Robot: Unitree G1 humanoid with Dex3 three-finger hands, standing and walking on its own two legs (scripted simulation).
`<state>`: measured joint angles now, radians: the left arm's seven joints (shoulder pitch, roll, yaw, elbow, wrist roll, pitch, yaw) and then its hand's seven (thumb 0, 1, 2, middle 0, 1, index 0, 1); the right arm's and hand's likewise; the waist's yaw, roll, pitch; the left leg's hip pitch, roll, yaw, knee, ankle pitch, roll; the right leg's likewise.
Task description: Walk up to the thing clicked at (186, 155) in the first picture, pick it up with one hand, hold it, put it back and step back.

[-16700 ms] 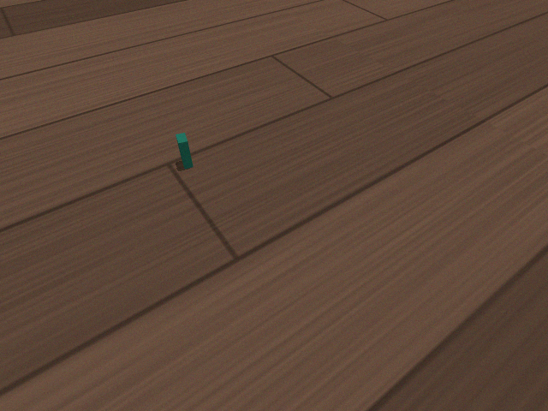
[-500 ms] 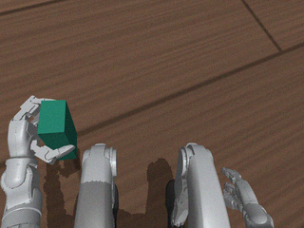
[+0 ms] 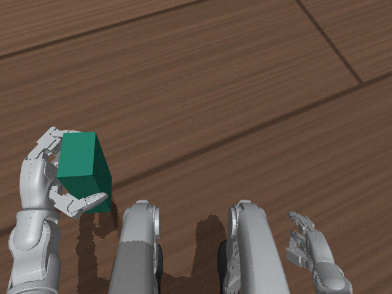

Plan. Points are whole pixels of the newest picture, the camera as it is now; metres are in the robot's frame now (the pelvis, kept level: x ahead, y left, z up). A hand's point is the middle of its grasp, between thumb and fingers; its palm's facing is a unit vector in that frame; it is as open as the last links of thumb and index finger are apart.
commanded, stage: lift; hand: left
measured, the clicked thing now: (90, 177) +0.33 +0.20 -0.02
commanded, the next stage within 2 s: hold in 1.46 s
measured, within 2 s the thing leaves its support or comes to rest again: neither
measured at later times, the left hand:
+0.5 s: hand (35, 113) +0.36 +0.20 +0.17, palm faces +0.13 -0.99 -0.02, open 11.7 cm
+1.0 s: hand (3, 50) +0.38 +0.18 +0.25, palm faces +0.12 -0.99 -0.02, open 11.7 cm
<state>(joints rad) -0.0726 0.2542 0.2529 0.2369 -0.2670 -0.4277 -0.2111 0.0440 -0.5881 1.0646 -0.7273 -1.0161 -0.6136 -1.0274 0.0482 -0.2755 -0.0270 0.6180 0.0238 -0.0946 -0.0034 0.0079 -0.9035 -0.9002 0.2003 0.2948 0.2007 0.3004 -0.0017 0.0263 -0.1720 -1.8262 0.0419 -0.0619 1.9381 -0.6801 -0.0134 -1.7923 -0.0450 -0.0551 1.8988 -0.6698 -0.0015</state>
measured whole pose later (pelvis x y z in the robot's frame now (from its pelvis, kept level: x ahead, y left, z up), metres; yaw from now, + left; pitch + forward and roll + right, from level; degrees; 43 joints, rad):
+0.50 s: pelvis +0.04 +0.00 +0.15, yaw +2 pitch +22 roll -3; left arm -0.02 0.23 0.17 0.25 -0.21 -0.34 -0.08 0.04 -0.59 1.08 -0.72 -1.03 -0.61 -1.04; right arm 0.18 -0.24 0.00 0.61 0.03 -0.11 -0.04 0.01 -0.90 -0.90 0.20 0.29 0.20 0.30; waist -0.03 0.03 -0.16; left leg -1.20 0.05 -0.04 1.41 -0.60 -0.01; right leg -1.16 -0.03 -0.07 1.37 -0.58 0.00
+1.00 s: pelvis +0.06 +0.00 +0.22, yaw +2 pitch +13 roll -2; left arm -0.08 0.21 0.14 0.37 -0.19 -0.34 -0.07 0.04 -0.61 1.10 -0.72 -1.04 -0.61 -1.05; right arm 0.22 -0.22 0.02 0.64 0.01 -0.07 -0.05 0.01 -0.90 -0.90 0.20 0.29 0.20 0.30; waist -0.03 0.02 -0.08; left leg -0.82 0.05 -0.02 1.08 -0.49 -0.02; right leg -0.80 -0.03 -0.06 1.04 -0.48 0.01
